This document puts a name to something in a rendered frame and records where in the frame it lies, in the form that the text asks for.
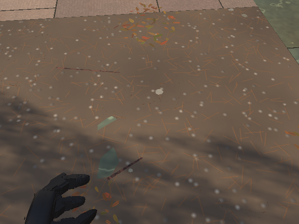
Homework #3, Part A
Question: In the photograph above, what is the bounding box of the robot left hand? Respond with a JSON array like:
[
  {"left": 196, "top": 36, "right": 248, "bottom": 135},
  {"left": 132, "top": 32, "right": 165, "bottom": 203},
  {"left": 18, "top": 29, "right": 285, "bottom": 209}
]
[{"left": 24, "top": 173, "right": 97, "bottom": 224}]

